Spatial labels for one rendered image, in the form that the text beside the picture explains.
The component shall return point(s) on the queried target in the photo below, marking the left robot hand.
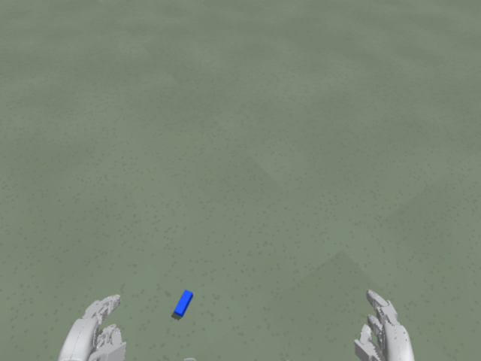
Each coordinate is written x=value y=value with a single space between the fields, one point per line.
x=83 y=341

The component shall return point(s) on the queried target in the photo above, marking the right robot hand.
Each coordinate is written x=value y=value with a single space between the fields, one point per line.
x=392 y=337

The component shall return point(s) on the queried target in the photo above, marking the small box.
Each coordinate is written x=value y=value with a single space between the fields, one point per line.
x=183 y=303

